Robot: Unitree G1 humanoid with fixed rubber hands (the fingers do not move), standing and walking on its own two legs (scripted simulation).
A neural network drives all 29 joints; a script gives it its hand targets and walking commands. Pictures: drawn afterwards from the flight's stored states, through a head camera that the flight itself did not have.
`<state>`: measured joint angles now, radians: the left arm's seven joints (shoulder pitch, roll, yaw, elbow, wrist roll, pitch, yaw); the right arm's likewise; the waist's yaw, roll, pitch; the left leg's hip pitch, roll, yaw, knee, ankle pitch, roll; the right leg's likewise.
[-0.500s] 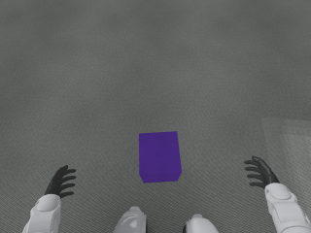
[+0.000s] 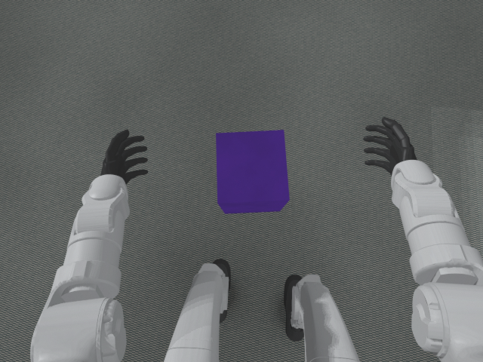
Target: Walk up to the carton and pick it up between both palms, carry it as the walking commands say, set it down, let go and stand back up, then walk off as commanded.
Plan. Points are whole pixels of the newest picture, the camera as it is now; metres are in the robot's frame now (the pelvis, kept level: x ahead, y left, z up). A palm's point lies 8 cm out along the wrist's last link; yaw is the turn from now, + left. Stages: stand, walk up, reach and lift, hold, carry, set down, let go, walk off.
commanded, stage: reach and lift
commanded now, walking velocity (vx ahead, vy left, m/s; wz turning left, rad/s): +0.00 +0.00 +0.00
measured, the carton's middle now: (251, 176) +0.51 +0.04 -0.56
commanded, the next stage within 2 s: none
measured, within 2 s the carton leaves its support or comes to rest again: neither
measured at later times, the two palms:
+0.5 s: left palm (159, 122) +0.51 +0.22 -0.14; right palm (354, 116) +0.53 -0.15 -0.14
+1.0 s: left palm (176, 147) +0.50 +0.22 -0.27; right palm (334, 144) +0.53 -0.16 -0.27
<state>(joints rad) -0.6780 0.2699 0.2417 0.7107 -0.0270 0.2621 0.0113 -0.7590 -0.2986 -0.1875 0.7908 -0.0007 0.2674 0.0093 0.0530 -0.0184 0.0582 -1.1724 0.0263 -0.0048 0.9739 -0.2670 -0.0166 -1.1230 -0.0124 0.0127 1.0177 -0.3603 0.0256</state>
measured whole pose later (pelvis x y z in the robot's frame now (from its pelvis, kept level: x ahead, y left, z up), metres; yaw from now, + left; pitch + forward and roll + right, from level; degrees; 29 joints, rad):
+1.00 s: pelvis -0.01 +0.00 -0.14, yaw -2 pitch +50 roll -2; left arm -1.16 0.23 0.40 0.85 0.04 0.12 0.04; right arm -1.20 -0.22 -0.28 0.85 -0.05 0.15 -0.09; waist 0.05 -0.02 -0.02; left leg -1.95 0.00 -0.05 1.49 -0.41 -0.03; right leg -1.90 0.04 0.04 1.53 -0.51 0.04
